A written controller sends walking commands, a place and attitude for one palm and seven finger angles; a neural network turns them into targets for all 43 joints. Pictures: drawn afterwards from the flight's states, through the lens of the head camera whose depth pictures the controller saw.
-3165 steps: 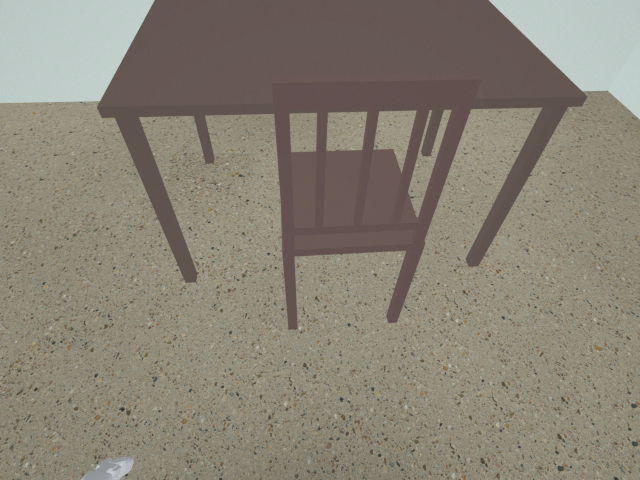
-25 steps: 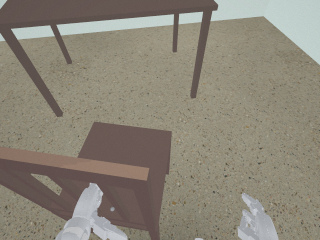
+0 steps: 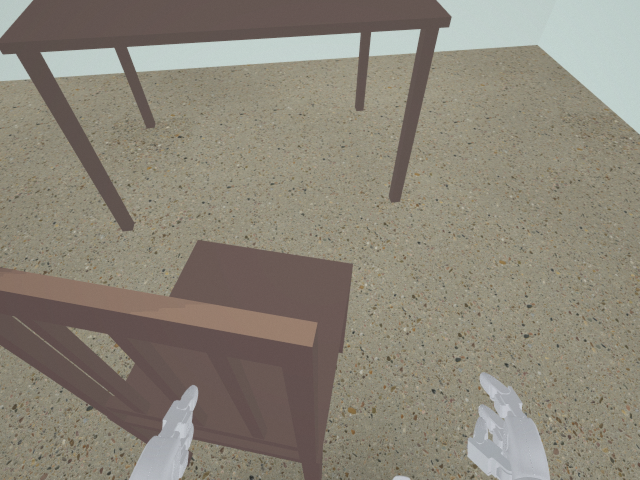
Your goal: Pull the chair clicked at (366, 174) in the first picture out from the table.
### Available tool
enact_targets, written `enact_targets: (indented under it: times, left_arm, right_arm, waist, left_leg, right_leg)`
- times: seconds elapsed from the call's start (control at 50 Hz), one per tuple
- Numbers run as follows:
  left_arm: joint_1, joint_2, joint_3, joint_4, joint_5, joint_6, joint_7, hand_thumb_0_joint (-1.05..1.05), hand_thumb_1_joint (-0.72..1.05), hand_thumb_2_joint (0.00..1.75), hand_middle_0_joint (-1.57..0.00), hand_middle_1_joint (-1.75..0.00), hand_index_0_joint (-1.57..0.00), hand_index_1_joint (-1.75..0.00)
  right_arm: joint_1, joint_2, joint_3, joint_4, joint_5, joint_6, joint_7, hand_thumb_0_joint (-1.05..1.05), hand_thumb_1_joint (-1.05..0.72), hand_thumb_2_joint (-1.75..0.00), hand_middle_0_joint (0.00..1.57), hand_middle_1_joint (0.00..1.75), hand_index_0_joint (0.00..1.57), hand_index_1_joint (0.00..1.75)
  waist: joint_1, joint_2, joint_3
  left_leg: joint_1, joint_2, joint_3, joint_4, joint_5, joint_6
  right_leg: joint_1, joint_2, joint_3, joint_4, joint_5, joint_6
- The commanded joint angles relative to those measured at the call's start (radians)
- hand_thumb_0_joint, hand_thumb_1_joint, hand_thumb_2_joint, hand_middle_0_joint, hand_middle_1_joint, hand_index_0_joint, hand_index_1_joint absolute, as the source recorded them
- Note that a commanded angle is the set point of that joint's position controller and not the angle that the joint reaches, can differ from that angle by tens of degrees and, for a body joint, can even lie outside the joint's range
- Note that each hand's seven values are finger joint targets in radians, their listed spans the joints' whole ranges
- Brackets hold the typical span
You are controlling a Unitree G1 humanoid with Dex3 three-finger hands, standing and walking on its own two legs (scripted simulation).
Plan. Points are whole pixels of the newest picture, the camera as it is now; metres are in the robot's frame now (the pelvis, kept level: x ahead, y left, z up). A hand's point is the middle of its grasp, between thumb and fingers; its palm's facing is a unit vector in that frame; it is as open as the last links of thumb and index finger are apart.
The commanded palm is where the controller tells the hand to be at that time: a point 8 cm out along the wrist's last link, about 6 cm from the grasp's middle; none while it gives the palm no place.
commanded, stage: draw the fingers out of the gap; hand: left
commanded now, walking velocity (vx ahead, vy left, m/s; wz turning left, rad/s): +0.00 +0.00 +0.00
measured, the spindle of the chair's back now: (170, 384) +0.25 +0.20 -0.02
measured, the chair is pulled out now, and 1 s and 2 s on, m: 0.73 0.73 0.72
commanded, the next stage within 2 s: draw the hand back to the body in 0.26 s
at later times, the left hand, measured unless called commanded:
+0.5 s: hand out of the picture +0.10 +0.13 +0.01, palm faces +0.06 -1.00 -0.03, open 17.5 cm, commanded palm +0.07 +0.19 +0.03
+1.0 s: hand (99, 463) +0.14 +0.20 +0.10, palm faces +0.15 -0.94 -0.31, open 16.7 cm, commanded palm +0.10 +0.25 +0.13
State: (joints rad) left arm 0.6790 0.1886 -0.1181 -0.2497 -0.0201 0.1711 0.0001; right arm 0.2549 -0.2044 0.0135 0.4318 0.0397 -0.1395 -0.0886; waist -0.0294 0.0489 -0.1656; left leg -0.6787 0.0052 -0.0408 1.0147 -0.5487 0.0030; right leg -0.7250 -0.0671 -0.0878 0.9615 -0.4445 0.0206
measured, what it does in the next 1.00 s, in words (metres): stands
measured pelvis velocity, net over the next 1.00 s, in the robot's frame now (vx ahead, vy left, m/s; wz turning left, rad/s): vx -0.01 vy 0.00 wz -0.01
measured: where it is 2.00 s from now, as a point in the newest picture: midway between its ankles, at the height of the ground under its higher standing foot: outside the picture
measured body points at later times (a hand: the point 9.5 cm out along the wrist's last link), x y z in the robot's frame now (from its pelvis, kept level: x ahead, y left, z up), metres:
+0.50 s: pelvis -0.01 +0.00 -0.01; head +0.02 +0.01 +0.44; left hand +0.10 +0.19 +0.01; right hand +0.18 -0.23 -0.06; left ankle -0.03 +0.12 -0.68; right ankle +0.02 -0.14 -0.68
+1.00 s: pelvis -0.01 +0.00 +0.01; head -0.01 -0.01 +0.46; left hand +0.13 +0.25 +0.12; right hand +0.18 -0.21 -0.06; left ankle -0.03 +0.12 -0.68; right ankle +0.01 -0.14 -0.68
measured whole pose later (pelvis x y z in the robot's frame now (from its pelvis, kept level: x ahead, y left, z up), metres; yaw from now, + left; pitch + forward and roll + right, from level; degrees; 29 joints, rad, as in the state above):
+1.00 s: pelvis -0.01 +0.00 +0.01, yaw +0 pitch +7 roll -2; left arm 0.81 0.30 0.12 -0.51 -0.10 -0.10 0.02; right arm 0.25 -0.17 0.00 0.50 0.07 -0.17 -0.12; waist 0.03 0.07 -0.15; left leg -0.57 0.02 -0.04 0.98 -0.53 0.00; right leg -0.61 -0.05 -0.09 0.90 -0.41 0.02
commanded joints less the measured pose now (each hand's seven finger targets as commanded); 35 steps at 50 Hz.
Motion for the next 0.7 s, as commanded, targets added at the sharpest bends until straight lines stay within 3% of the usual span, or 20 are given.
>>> enact_targets:
  times: [0.0,0.08,0.16,0.2,0.36,0.38,0.4,0.44,0.48,0.5,0.6,0.62,0.66,0.68]
  left_arm:
    - [0.082,0.064,0.043,-0.217,-0.001,-0.052,0.001,0.0,-0.55,0.2,0.0,0.0,0.0,0.0]
    - [0.112,0.052,0.02,-0.231,0.006,-0.038,0.002,0.0,-0.55,0.2,0.0,0.0,0.0,0.0]
    - [0.2,0.045,0.013,-0.265,0.012,-0.04,0.003,0.0,-0.55,0.2,0.0,0.0,0.0,0.0]
    - [0.247,0.051,0.015,-0.288,0.018,-0.045,0.005,0.0,-0.55,0.2,0.0,0.0,0.0,0.0]
    - [0.318,0.04,-0.014,-0.342,0.03,-0.081,0.003,0.0,-0.55,0.2,0.0,0.0,0.0,0.0]
    - [0.242,-0.032,0.023,-0.439,-0.093,-0.191,0.007,0.0,-0.55,0.2,0.0,0.0,0.0,0.0]
    - [0.269,0.014,0.057,-0.391,-0.087,-0.241,0.009,0.0,-0.55,0.2,0.0,0.0,0.0,0.0]
    - [0.247,0.046,0.103,-0.429,-0.106,-0.294,0.009,0.0,-0.55,0.2,0.0,0.0,0.0,0.0]
    - [0.243,0.068,0.134,-0.463,-0.116,-0.351,0.006,0.0,-0.55,0.2,0.0,0.0,0.0,0.0]
    - [0.26,0.039,0.116,-0.461,-0.121,-0.378,-0.003,0.0,-0.55,0.2,0.0,0.0,0.0,0.0]
    - [0.24,0.026,0.104,-0.401,-0.139,-0.523,-0.071,0.0,-0.55,0.2,0.0,0.0,0.0,0.0]
    - [0.224,0.046,0.124,-0.38,-0.146,-0.553,-0.092,0.0,-0.55,0.2,0.0,0.0,0.0,0.0]
    - [0.226,0.091,0.184,-0.353,-0.16,-0.59,-0.137,0.0,-0.55,0.2,0.0,0.0,0.0,0.0]
    - [0.248,0.119,0.222,-0.336,-0.166,-0.577,-0.146,0.0,-0.55,0.2,0.0,0.0,0.0,0.0]
  right_arm:
    - [-0.059,-0.112,-0.055,-0.172,0.0,-0.056,-0.013,0.0,-0.9,-0.9,0.2,0.3,0.2,0.3]
    - [-0.072,-0.11,-0.054,-0.186,0.0,-0.058,-0.016,0.0,-0.9,-0.9,0.2,0.3,0.2,0.3]
    - [-0.073,-0.102,-0.058,-0.198,0.002,-0.057,-0.014,0.0,-0.9,-0.9,0.2,0.3,0.2,0.3]
    - [-0.077,-0.097,-0.062,-0.204,0.005,-0.057,-0.013,0.0,-0.9,-0.9,0.2,0.3,0.2,0.3]
    - [-0.07,-0.095,-0.068,-0.22,0.005,-0.065,-0.017,0.0,-0.9,-0.9,0.2,0.3,0.2,0.3]
    - [-0.071,-0.088,-0.065,-0.212,0.001,-0.092,-0.017,0.0,-0.9,-0.9,0.2,0.3,0.2,0.3]
    - [-0.058,-0.093,-0.069,-0.181,0.001,-0.103,-0.017,0.0,-0.9,-0.9,0.2,0.3,0.2,0.3]
    - [-0.046,-0.094,-0.07,-0.172,0.004,-0.114,-0.018,0.0,-0.9,-0.9,0.2,0.3,0.2,0.3]
    - [-0.04,-0.092,-0.077,-0.156,0.008,-0.122,-0.015,0.0,-0.9,-0.9,0.2,0.3,0.2,0.3]
    - [-0.043,-0.089,-0.075,-0.151,0.009,-0.125,-0.01,0.0,-0.9,-0.9,0.2,0.3,0.2,0.3]
    - [-0.087,-0.081,-0.082,-0.112,0.013,-0.132,0.023,0.0,-0.9,-0.9,0.2,0.3,0.2,0.3]
    - [-0.096,-0.082,-0.085,-0.107,0.014,-0.131,0.027,0.0,-0.9,-0.9,0.2,0.3,0.2,0.3]
    - [-0.11,-0.084,-0.09,-0.107,0.019,-0.127,0.031,0.0,-0.9,-0.9,0.2,0.3,0.2,0.3]
    - [-0.127,-0.083,-0.089,-0.115,0.023,-0.119,0.03,0.0,-0.9,-0.9,0.2,0.3,0.2,0.3]
  waist:
    - [-0.01,-0.029,-0.109]
    - [-0.009,-0.046,-0.067]
    - [0.005,-0.049,-0.078]
    - [0.014,-0.022,-0.081]
    - [0.005,-0.036,-0.054]
    - [0.012,-0.07,-0.027]
    - [0.019,-0.066,-0.059]
    - [0.022,-0.03,-0.092]
    - [0.03,0.008,-0.108]
    - [0.032,0.026,-0.11]
    - [0.025,-0.007,-0.057]
    - [0.023,-0.046,-0.045]
    - [0.036,-0.054,-0.068]
    - [0.054,-0.03,-0.079]
  left_leg:
    - [0.028,-0.019,0.004,-0.159,0.317,0.017]
    - [-0.002,-0.017,-0.002,-0.166,0.269,0.019]
    - [-0.009,-0.019,0.001,-0.165,0.274,0.017]
    - [-0.011,-0.02,0.005,-0.162,0.28,0.016]
    - [-0.042,-0.023,0.003,-0.137,0.227,0.021]
    - [-0.073,-0.035,0.0,-0.108,0.235,0.011]
    - [-0.071,-0.035,0.005,-0.095,0.226,0.011]
    - [-0.059,-0.034,0.003,-0.096,0.227,0.008]
    - [-0.044,-0.028,-0.001,-0.091,0.258,0.001]
    - [-0.032,-0.029,-0.001,-0.097,0.272,-0.004]
    - [-0.085,-0.017,-0.005,-0.072,0.248,-0.003]
    - [-0.111,-0.014,-0.007,-0.064,0.217,-0.001]
    - [-0.115,-0.01,-0.004,-0.065,0.203,0.001]
    - [-0.114,-0.011,0.001,-0.078,0.2,0.001]
  right_leg:
    - [0.138,0.04,-0.011,-0.126,0.186,-0.03]
    - [0.116,0.043,-0.016,-0.129,0.129,-0.032]
    - [0.125,0.043,-0.017,-0.118,0.133,-0.033]
    - [0.124,0.042,-0.016,-0.112,0.136,-0.036]
    - [0.072,0.048,-0.015,-0.103,0.082,-0.035]
    - [0.044,0.058,-0.035,-0.089,0.096,-0.036]
    - [0.043,0.06,-0.027,-0.081,0.084,-0.036]
    - [0.048,0.06,-0.025,-0.074,0.068,-0.038]
    - [0.052,0.059,-0.022,-0.062,0.095,-0.042]
    - [0.049,0.058,-0.029,-0.051,0.1,-0.042]
    - [0.02,0.055,-0.02,-0.038,0.101,-0.036]
    - [0.014,0.056,-0.015,-0.039,0.076,-0.035]
    - [0.036,0.053,-0.001,-0.043,0.061,-0.037]
    - [0.074,0.05,0.011,-0.055,0.053,-0.041]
